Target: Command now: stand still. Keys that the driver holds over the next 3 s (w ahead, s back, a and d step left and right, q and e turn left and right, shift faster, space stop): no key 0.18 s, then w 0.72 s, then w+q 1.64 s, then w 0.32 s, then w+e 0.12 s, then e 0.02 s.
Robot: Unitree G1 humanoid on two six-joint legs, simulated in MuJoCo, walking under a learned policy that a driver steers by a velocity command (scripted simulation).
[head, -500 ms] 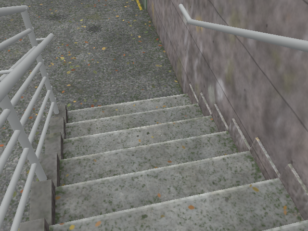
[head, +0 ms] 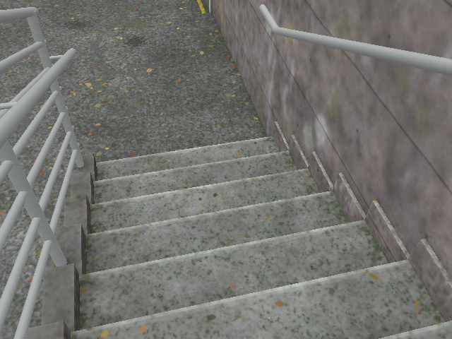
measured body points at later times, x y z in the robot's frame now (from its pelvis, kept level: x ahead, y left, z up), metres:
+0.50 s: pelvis +0.06 -0.03 -0.01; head +0.06 -0.04 +0.44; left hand +0.11 +0.21 -0.16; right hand -0.09 -0.26 -0.15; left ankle -0.05 +0.06 -0.74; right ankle +0.08 -0.14 -0.72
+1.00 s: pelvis +0.33 -0.20 -0.18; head +0.35 -0.22 +0.27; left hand +0.31 +0.05 -0.32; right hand +0.35 -0.45 -0.34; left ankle +0.31 -0.05 -0.78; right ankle +0.36 -0.26 -0.89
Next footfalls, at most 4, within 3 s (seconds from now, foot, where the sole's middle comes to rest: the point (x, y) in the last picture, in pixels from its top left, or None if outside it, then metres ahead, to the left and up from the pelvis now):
0.80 right None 0.40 -0.27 -0.93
1.44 left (252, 322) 0.71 -0.10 -1.08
2.00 right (274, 259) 1.06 -0.23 -1.23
2.50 left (218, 254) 1.09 0.03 -1.23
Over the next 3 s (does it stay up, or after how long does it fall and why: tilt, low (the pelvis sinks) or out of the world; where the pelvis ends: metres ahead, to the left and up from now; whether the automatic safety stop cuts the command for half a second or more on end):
stays up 1.26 0.07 -0.62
